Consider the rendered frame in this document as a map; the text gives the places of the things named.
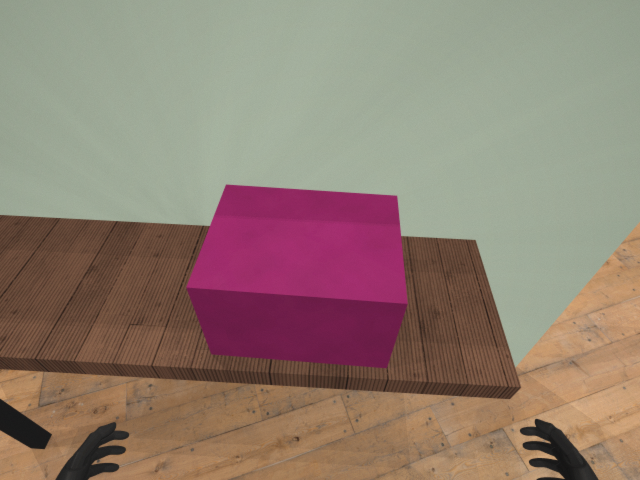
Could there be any right robot hand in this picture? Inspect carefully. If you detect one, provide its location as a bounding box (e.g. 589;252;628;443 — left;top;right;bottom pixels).
520;419;599;480

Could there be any table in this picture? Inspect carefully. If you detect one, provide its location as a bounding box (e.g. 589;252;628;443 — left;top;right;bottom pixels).
0;215;521;449

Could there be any carton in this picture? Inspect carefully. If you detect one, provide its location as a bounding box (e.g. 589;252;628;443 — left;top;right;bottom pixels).
186;185;408;368

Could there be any left robot hand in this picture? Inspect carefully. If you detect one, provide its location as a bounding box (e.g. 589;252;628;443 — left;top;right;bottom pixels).
56;422;129;480

